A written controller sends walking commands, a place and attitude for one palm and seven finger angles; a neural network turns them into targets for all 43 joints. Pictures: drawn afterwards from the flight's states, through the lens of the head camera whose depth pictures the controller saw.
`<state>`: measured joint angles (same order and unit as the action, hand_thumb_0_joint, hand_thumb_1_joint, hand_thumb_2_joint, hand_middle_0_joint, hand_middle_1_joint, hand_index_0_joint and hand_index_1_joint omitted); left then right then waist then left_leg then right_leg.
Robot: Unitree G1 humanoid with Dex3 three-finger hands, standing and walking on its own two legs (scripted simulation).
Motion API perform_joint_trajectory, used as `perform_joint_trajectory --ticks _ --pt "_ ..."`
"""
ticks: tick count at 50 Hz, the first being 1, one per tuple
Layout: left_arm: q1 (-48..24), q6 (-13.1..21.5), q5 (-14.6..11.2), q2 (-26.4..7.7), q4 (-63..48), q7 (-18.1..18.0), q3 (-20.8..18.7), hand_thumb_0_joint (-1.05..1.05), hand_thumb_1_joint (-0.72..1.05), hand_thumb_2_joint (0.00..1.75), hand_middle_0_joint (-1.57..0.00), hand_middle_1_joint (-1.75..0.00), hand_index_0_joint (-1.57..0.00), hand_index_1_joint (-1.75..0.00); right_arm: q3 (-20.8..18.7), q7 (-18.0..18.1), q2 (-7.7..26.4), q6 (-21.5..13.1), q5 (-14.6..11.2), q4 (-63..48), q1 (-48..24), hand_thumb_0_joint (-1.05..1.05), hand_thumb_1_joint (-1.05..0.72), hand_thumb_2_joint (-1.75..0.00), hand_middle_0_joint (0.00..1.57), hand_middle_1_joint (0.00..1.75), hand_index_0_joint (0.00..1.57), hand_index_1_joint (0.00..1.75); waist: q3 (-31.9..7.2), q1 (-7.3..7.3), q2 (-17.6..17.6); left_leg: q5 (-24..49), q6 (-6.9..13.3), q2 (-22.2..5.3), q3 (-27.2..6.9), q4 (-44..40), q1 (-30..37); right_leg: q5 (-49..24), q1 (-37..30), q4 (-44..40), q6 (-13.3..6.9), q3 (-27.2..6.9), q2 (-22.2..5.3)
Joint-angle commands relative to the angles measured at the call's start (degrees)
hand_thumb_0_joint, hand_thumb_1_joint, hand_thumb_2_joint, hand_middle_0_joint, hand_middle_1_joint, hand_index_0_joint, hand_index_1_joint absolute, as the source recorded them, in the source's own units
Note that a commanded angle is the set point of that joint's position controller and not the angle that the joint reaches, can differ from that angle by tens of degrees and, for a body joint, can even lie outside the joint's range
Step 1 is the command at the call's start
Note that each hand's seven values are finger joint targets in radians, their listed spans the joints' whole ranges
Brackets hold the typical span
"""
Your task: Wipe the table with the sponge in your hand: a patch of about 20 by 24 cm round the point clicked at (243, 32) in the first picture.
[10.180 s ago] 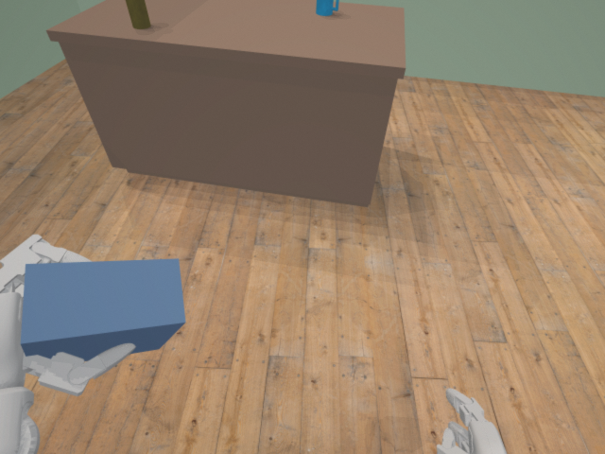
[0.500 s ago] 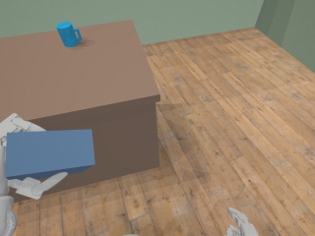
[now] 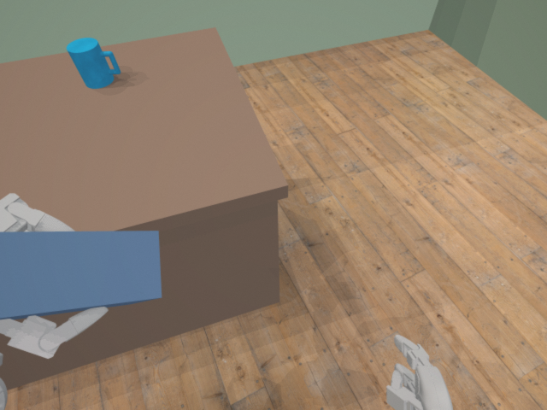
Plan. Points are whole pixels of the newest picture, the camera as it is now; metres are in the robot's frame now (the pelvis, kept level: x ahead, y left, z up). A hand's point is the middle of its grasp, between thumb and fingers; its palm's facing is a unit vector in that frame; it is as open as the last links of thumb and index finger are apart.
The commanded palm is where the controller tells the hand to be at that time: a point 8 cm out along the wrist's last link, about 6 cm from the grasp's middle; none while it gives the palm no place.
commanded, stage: come to a stop and stand still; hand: left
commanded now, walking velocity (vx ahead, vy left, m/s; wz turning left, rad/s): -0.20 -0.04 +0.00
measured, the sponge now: (101, 274) +0.23 +0.19 +0.16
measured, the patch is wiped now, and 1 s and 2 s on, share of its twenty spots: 0.00 0.00 0.00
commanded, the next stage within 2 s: look again from close up in 1.14 s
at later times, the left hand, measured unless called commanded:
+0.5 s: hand (37, 270) +0.23 +0.24 +0.18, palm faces +0.33 -0.83 -0.44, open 10.3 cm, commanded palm +0.17 +0.28 +0.19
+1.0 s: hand (49, 318) +0.18 +0.22 +0.17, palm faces +0.31 -0.86 -0.41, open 10.3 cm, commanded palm +0.13 +0.27 +0.19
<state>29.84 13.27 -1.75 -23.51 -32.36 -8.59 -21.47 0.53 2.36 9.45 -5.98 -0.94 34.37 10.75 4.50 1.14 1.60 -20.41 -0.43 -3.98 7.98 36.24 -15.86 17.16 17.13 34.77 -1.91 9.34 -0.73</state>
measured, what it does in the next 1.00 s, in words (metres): stands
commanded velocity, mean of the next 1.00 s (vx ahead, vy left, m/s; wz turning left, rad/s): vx -0.03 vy -0.02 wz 0.00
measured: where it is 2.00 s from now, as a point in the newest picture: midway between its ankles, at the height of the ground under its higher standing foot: outside the picture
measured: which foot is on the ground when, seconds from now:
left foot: down 0.00-1.00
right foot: down 0.00-1.00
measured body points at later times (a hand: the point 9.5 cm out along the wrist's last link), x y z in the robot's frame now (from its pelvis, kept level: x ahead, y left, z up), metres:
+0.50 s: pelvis +0.00 +0.01 +0.01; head +0.03 +0.02 +0.46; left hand +0.20 +0.28 +0.20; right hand +0.17 -0.21 -0.07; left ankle +0.03 +0.15 -0.73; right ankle -0.02 -0.08 -0.73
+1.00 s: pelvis -0.04 -0.01 +0.01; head -0.03 -0.01 +0.46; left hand +0.16 +0.26 +0.19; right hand +0.10 -0.25 -0.08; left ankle +0.00 +0.13 -0.72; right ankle -0.02 -0.08 -0.73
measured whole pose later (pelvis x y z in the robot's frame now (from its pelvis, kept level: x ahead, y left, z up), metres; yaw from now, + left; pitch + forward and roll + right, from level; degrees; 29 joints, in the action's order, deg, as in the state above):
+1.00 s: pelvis -0.04 -0.01 +0.01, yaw -3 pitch +0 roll -1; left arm 29.2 9.8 -2.6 -20.7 -26.4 -8.7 -17.3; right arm 0.1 3.8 12.9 -4.1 -0.5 34.9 13.1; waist 0.7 0.6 2.0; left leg -12.7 -1.4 -3.0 0.9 28.7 -15.6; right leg 11.3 13.8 25.2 -4.2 5.2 3.4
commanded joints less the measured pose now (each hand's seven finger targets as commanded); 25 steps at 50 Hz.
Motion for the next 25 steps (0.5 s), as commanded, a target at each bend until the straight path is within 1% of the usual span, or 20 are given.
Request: perform_joint_trajectory --ticks 1,2,3,4,5,6,7,9,10,11,12,13,14,15,16,18,20,22,24,25 --pt "-1.58 1.40 -2.10 -7.57 -3.76 -1.44 -7.87 0.00 0.10 1.30 -1.20 -1.60 -1.20 -1.60 -2.81 -0.20 7.43 -0.90 -0.70 -8.80 -2.08 0.00 -0.90 -0.90 0.20 0.30 0.20 0.30 -13.59 0.12 -16.63 -7.09 -2.30 2.68 -4.51 13.77 -9.73 -58.11 -18.11 -9.02 -7.97 -23.67 -20.10" --pt "-1.59 1.51 -1.68 -9.12 -4.30 -1.74 -9.28 0.00 0.10 1.30 -1.20 -1.60 -1.20 -1.60 -2.01 -0.02 6.47 -0.67 -0.71 -8.25 -3.10 0.00 -0.90 -0.90 0.20 0.30 0.20 0.30 -12.27 -0.63 -13.84 -11.32 -1.66 1.50 -7.25 15.19 -11.00 -57.89 -17.61 -9.26 -8.27 -22.85 -21.54" --pt "-0.97 1.36 -1.11 -9.71 -4.63 -2.11 -10.04 0.00 0.10 1.30 -1.20 -1.60 -1.20 -1.60 -1.04 0.33 5.50 -0.17 -0.28 -8.17 -4.35 0.00 -0.90 -0.90 0.20 0.30 0.20 0.30 -11.98 -0.70 -12.04 -10.71 -1.72 1.37 -7.20 13.92 -11.00 -57.58 -17.98 -8.69 -7.56 -19.62 -19.97" --pt "-0.70 1.41 -0.63 -8.80 -5.59 -2.29 -9.15 0.00 0.10 1.30 -1.20 -1.60 -1.20 -1.60 -0.50 0.64 5.28 0.30 0.15 -8.35 -5.11 0.00 -0.90 -0.90 0.20 0.30 0.20 0.30 -12.29 -0.75 -10.28 -9.00 -1.82 1.58 -5.93 11.20 -10.35 -57.25 -18.77 -8.02 -6.58 -16.04 -18.25" --pt "-0.56 1.43 -0.30 -8.19 -6.73 -2.42 -8.38 0.00 0.10 1.30 -1.20 -1.60 -1.20 -1.60 -0.18 0.98 5.13 0.73 0.52 -8.54 -5.50 0.00 -0.90 -0.90 0.20 0.30 0.20 0.30 -13.08 -0.89 -9.95 -6.62 -1.90 2.05 -4.68 8.51 -9.28 -55.59 -19.41 -7.67 -5.61 -13.11 -16.68" --pt "-2.01 1.42 -0.20 -8.15 -8.88 -2.59 -7.80 0.00 0.10 1.30 -1.20 -1.60 -1.20 -1.60 -0.27 1.31 5.41 0.99 0.68 -8.81 -6.24 0.00 -0.90 -0.90 0.20 0.30 0.20 0.30 -13.78 -1.07 -8.71 -4.27 -1.89 2.44 -3.88 4.11 -7.76 -54.37 -19.33 -7.06 -4.96 -12.13 -15.65" --pt "-0.24 1.32 0.00 -7.89 -8.76 -2.69 -7.66 0.00 0.10 1.30 -1.20 -1.60 -1.20 -1.60 -0.25 1.61 5.17 1.31 0.96 -8.92 -5.73 0.00 -0.90 -0.90 0.20 0.30 0.20 0.30 -13.81 -1.22 -8.07 -0.04 -1.82 3.07 -3.05 0.67 -5.91 -51.39 -18.45 -7.02 -4.08 -10.56 -14.00" --pt "-0.68 0.65 0.04 -7.51 -10.88 -2.74 -6.32 0.00 0.10 1.30 -1.20 -1.60 -1.20 -1.60 -1.04 1.90 5.97 1.92 1.10 -9.08 -4.22 0.00 -0.90 -0.90 0.20 0.30 0.20 0.30 -13.83 -0.59 -7.44 8.89 -1.67 3.19 -2.99 -6.43 -0.47 -43.34 -15.37 -6.46 -2.19 -9.23 -12.02" --pt "-1.70 0.40 -0.09 -7.63 -12.08 -2.70 -5.75 0.00 0.10 1.30 -1.20 -1.60 -1.20 -1.60 -1.60 2.06 6.63 2.02 1.01 -9.19 -3.71 0.00 -0.90 -0.90 0.20 0.30 0.20 0.30 -14.07 -0.42 -6.05 16.89 -1.21 1.66 -3.92 -9.54 3.52 -36.98 -12.70 -5.67 -0.98 -9.14 -10.85" --pt "-2.78 0.46 -0.26 -8.38 -13.65 -2.68 -5.67 0.00 0.10 1.30 -1.20 -1.60 -1.20 -1.60 -2.14 2.45 7.48 2.02 0.73 -9.36 -3.36 0.00 -0.90 -0.90 0.20 0.30 0.20 0.30 -14.35 -0.52 -2.94 27.66 -0.10 -2.22 -6.48 -10.77 7.34 -27.92 -9.25 -4.49 0.57 -8.30 -8.72" --pt "-2.89 0.68 -0.49 -7.94 -13.69 -2.40 -5.27 0.00 0.10 1.30 -1.20 -1.60 -1.20 -1.60 -2.60 2.48 8.72 1.55 0.55 -9.93 -3.31 0.00 -0.90 -0.90 0.20 0.30 0.20 0.30 -13.35 -1.18 2.56 32.66 1.36 -6.99 -11.23 -12.52 7.56 -14.97 -6.36 -3.74 1.59 -7.99 -5.46" --pt "-1.23 0.70 -0.43 -8.09 -11.73 -2.14 -6.02 0.00 0.10 1.30 -1.20 -1.60 -1.20 -1.60 -2.64 2.44 8.99 1.18 0.84 -10.12 -3.48 0.00 -0.90 -0.90 0.20 0.30 0.20 0.30 -12.08 -1.50 7.15 37.74 3.31 -10.71 -14.59 -14.16 8.24 -3.80 -2.89 -1.66 2.60 -7.01 -2.07" --pt "-1.51 1.01 -0.42 -8.09 -11.52 -1.76 -5.81 0.00 0.10 1.30 -1.20 -1.60 -1.20 -1.60 -2.34 2.22 8.28 0.96 1.38 -10.02 -3.20 0.00 -0.90 -0.90 0.20 0.30 0.20 0.30 -11.11 -1.18 11.53 42.25 5.25 -13.05 -17.61 -16.09 7.40 5.54 -0.86 2.30 2.70 -6.53 -0.56" --pt "-4.07 1.50 -0.24 -8.11 -12.83 -1.51 -5.27 0.00 0.10 1.30 -1.20 -1.60 -1.20 -1.60 -2.26 1.95 8.25 0.46 1.97 -9.53 -3.01 0.00 -0.90 -0.90 0.20 0.30 0.20 0.30 -10.44 -0.96 13.56 43.06 5.82 -13.80 -18.14 -17.14 6.55 10.10 -0.13 5.37 2.46 -6.81 -0.30" --pt "-6.11 1.98 -0.09 -9.04 -14.38 -1.49 -5.97 0.00 0.10 1.30 -1.20 -1.60 -1.20 -1.60 -2.58 1.88 8.05 -0.13 2.08 -9.10 -2.55 0.00 -0.90 -0.90 0.20 0.30 0.20 0.30 -11.49 -1.16 14.50 45.60 5.94 -13.91 -17.41 -16.31 9.28 10.79 1.29 6.31 2.39 -7.33 -0.49" --pt "-4.30 1.55 -0.19 -7.05 -13.29 -1.35 -4.40 0.00 0.10 1.30 -1.20 -1.60 -1.20 -1.60 -3.07 0.86 8.52 -1.32 1.58 -8.82 -0.84 0.00 -0.90 -0.90 0.20 0.30 0.20 0.30 -13.60 -0.78 13.14 50.36 5.44 -12.78 -13.95 -13.16 15.03 7.41 2.42 3.07 2.61 -6.83 0.34" --pt "-2.94 0.54 -0.45 -6.45 -12.40 -1.15 -3.96 0.00 0.10 1.30 -1.20 -1.60 -1.20 -1.60 -3.19 0.13 8.91 -1.68 1.25 -8.93 -0.75 0.00 -0.90 -0.90 0.20 0.30 0.20 0.30 -13.46 -0.38 12.98 47.22 4.78 -12.09 -12.11 -13.01 13.86 5.23 0.08 -1.07 2.89 -5.90 0.96" --pt "-2.73 0.02 -0.66 -6.26 -11.68 -0.95 -3.90 0.00 0.10 1.30 -1.20 -1.60 -1.20 -1.60 -3.02 -0.02 8.97 -1.73 1.04 -9.01 -1.33 0.00 -0.90 -0.90 0.20 0.30 0.20 0.30 -12.61 -0.33 11.17 40.17 4.22 -11.95 -11.06 -12.73 10.55 2.53 -3.61 -6.50 3.12 -5.52 0.90" --pt "-3.29 -0.29 -0.51 -6.37 -10.08 -0.97 -4.21 0.00 0.10 1.30 -1.20 -1.60 -1.20 -1.60 -2.75 0.05 9.08 -1.52 0.74 -9.11 -2.10 0.00 -0.90 -0.90 0.20 0.30 0.20 0.30 -11.73 -0.50 9.21 29.42 2.46 -9.67 -9.21 -11.68 4.40 -4.84 -9.36 -11.97 3.02 -5.55 0.10" --pt "-3.12 -0.50 -0.61 -6.86 -8.87 -0.93 -4.81 0.00 0.10 1.30 -1.20 -1.60 -1.20 -1.60 -2.35 0.24 8.69 -1.35 0.57 -9.25 -3.11 0.00 -0.90 -0.90 0.20 0.30 0.20 0.30 -11.89 -0.77 5.95 20.60 1.28 -7.63 -7.62 -10.82 0.27 -10.71 -12.05 -12.34 2.56 -7.40 -1.50"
